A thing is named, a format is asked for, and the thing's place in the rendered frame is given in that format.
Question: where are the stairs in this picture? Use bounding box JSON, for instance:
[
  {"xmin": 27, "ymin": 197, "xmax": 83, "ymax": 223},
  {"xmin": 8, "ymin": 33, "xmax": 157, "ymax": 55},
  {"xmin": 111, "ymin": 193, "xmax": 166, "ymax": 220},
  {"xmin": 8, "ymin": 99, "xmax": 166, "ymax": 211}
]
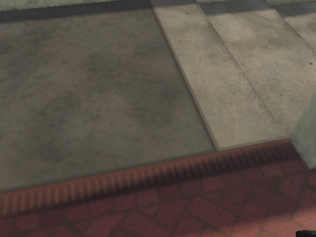
[{"xmin": 199, "ymin": 0, "xmax": 316, "ymax": 138}]

